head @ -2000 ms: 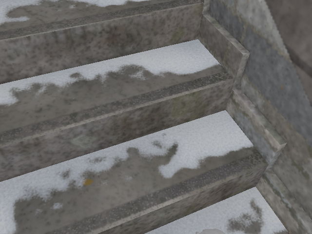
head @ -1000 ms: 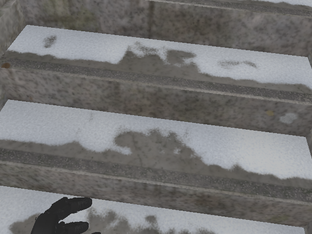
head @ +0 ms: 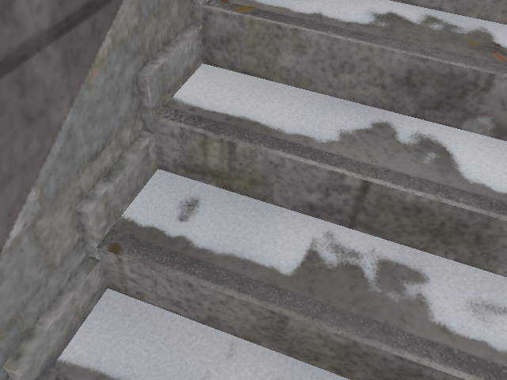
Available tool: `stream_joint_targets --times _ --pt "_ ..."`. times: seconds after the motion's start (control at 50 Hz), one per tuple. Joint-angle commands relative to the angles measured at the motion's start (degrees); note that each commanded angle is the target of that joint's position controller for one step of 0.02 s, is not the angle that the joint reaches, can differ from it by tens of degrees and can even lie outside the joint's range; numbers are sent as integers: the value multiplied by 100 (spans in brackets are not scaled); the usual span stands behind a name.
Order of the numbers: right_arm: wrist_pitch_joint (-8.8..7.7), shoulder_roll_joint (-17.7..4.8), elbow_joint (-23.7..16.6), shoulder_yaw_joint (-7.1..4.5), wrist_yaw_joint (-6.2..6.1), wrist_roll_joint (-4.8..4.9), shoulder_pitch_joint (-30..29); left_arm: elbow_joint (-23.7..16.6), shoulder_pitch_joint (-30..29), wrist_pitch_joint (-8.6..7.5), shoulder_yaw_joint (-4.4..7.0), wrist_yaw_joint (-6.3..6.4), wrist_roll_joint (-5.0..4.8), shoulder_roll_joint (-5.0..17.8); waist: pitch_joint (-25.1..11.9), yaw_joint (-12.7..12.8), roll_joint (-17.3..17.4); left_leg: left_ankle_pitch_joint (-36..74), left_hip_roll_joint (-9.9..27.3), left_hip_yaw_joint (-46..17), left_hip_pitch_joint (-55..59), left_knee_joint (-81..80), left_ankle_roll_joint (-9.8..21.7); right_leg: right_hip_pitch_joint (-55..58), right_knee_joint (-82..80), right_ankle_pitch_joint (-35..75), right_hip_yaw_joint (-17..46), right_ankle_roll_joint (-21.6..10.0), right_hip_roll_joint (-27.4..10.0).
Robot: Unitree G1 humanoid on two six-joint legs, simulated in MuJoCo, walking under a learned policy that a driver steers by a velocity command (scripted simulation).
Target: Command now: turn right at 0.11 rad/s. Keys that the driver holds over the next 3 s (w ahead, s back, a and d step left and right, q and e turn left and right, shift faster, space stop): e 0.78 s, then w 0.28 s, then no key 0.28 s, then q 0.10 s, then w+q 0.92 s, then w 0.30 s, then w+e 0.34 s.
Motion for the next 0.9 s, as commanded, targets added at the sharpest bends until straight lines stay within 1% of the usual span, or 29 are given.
stream_joint_targets --times 0.02,0.08,0.12,0.14,0.16,0.2,0.24,0.28,0.3,0.32,0.34,0.36,0.38,0.42,0.46,0.5,0.54,0.6,0.64,0.66,0.68,0.7,0.72,0.74,0.76,0.78,0.8,0.86,0.9 --pt "-107 -488 -218 -98 -182 -35 -53 18 95 -105 0 -110 124 46 87 16 997 -355 1168 -1811 1109 -2075 417 -670 -557 290 270 61 -309" --pt "-87 -685 -263 -155 -238 17 -285 218 300 -138 37 -173 24 178 226 7 1097 324 1039 -1012 865 -1953 468 -165 -1091 920 -136 113 -135" --pt "-35 -934 -310 -247 -356 63 -254 -41 -208 -199 95 -156 63 409 454 -176 1128 95 1092 -885 935 -1860 546 -368 -1397 1449 -355 63 -99" --pt "-36 -1094 -325 -311 -415 25 -170 -179 -402 -202 142 -156 -32 548 465 -237 1145 247 1203 -932 974 -1810 641 -541 -1265 1672 -436 75 -75" --pt "-25 -1131 -372 -352 -462 7 -156 -246 -389 -205 159 -179 -51 544 355 -243 1313 261 1378 -1054 1093 -1760 813 -713 -1119 1620 -438 35 -136" --pt "-19 -1191 -506 -445 -508 189 -285 -349 -191 -230 120 -209 -39 321 114 -158 1303 764 1846 -1342 1148 -1674 1127 -883 -576 1014 -407 -142 -184" --pt "5 -1189 -597 -495 -463 139 -646 -393 -19 -124 102 -218 -2 224 47 -10 1063 2131 2022 -1040 918 -1405 1213 -787 -389 489 -438 -401 -175" --pt "52 -1167 -617 -540 -477 315 -1046 -358 251 -88 97 -312 100 273 -57 267 639 2211 1547 -307 493 -723 724 29 -1628 1245 -507 -710 -37" --pt "40 -1075 -642 -515 -454 342 -1144 -341 405 -48 180 -306 186 556 -65 334 103 1691 1091 178 2 185 208 495 -2148 2529 -61 -937 -187" --pt "1 -792 -841 -432 -463 221 -1280 -529 412 -7 336 -232 197 1204 -98 270 -1228 317 235 695 -1077 1653 -428 1106 -2484 3841 1431 -1551 -878" --pt "-53 -689 -989 -363 -451 247 -1612 -741 708 -18 370 -152 295 1356 -262 613 -1510 -2112 -257 45 -1987 3101 -722 1530 -2954 4130 2714 -2293 -1473" --pt "-103 -656 -853 -346 -354 304 -1399 -894 604 -51 325 -95 291 1323 -389 526 -825 -2111 -115 -605 -2331 4109 -820 1632 -2952 3571 2745 -2426 -1562" --pt "-149 -715 -862 -326 -233 257 -1370 -1081 241 -86 267 -52 197 1171 -295 365 -208 -1753 35 -801 -2623 4231 -791 1574 -2825 3077 2461 -2243 -1412" --pt "-193 -978 -968 -362 -198 152 -1299 -1205 -179 14 234 -11 -32 1094 -1 118 243 -1272 43 -587 -2775 3446 -737 1299 -2740 2327 1921 -1713 -939" --pt "-165 -803 -990 -279 -199 104 -1364 -1428 -608 35 185 -11 54 981 -113 -24 -335 -980 -38 -468 -1997 3122 -757 759 -2595 3420 1602 -1575 -751" --pt "-86 -791 -877 -205 -161 39 -1069 -1521 -689 29 176 2 158 973 -334 -50 -422 -539 -212 -237 -1196 2843 -748 282 -2331 4369 1202 -1526 -589" --pt "-58 -731 -963 -150 -194 100 -1132 -1545 -534 24 164 -22 59 1036 -365 28 -377 -786 -320 -138 -990 2240 -696 256 -2259 4348 1387 -1535 -629" --pt "64 -923 -1010 -189 -259 -23 -829 -1751 -933 13 140 -6 105 1065 -433 -69 -839 -589 -374 -377 -729 1434 -530 327 -2065 4896 2105 -1453 -893" --pt "72 -923 -948 -261 -321 -20 -657 -1759 -1152 55 134 13 -101 928 -304 -271 -846 351 -315 -303 -28 -351 -325 213 -1896 4834 1883 -1131 -560" --pt "63 -1071 -908 -323 -316 -51 -624 -1623 -959 66 154 -11 -119 846 -400 -218 -628 1170 -171 -393 558 -725 -228 -2 -1534 4365 1636 -922 -361" --pt "28 -1365 -859 -429 -296 -94 -456 -1519 -782 38 108 -85 -121 550 -705 -197 500 3344 654 -1180 1640 -924 124 -836 -77 2337 934 -541 225" --pt "94 -1591 -1044 -457 -267 -331 -382 -1355 -188 -82 100 -153 -85 413 -1094 -68 2061 5443 2268 -2903 2132 -983 1232 -1858 1909 -817 529 11 1045" --pt "109 -1565 -1256 -439 -228 -252 -566 -1197 286 -210 212 -210 -44 861 -1405 52 1555 4460 2843 -3502 1740 -1059 1984 -2029 3772 -1113 591 417 857" --pt "121 -1377 -1438 -388 -203 -313 -922 -1339 -289 -198 226 -236 -206 930 -721 79 1162 2322 2437 -3104 1128 -1295 1911 -2588 4252 -635 454 557 604" --pt "106 -1131 -1485 -324 -243 -162 -1158 -1361 -574 -74 212 -189 -166 929 -77 95 829 430 1854 -2655 597 -1459 1565 -2797 4424 -10 357 581 362" --pt "140 -1031 -1443 -270 -287 -72 -1371 -1423 -828 45 162 -138 -91 822 287 99 796 70 1454 -2174 436 -1514 1392 -2925 4329 435 237 574 365" --pt "128 -1088 -1347 -270 -352 -69 -1164 -1486 -909 83 97 -155 8 711 279 -26 769 -27 1284 -1937 370 -1587 1413 -2783 4354 1019 27 591 446" --pt "91 -1391 -939 -441 -400 50 129 -1516 -1129 -72 -90 -266 -182 419 159 -508 804 -1726 1276 -1928 1523 -2187 1458 -3188 2901 1307 -218 558 456" --pt "-72 -1491 -965 -526 -326 0 124 -1483 -1325 -158 -126 -292 -158 352 36 -525 850 -1912 1580 -2285 2004 -2374 1437 -3381 2767 1104 -51 426 311"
